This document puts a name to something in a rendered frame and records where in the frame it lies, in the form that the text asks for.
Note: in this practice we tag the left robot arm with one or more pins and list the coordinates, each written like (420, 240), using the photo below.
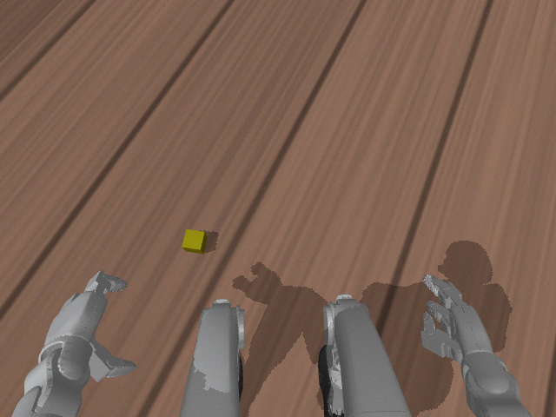
(54, 387)

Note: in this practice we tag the right robot foot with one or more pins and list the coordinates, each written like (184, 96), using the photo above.
(325, 383)

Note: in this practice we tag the left robot hand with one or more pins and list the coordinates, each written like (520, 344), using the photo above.
(80, 316)

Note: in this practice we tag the cube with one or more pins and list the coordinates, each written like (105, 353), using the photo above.
(194, 241)

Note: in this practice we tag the right robot hand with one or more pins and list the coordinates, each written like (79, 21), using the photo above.
(461, 323)

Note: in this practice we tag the right robot arm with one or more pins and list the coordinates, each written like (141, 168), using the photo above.
(491, 391)

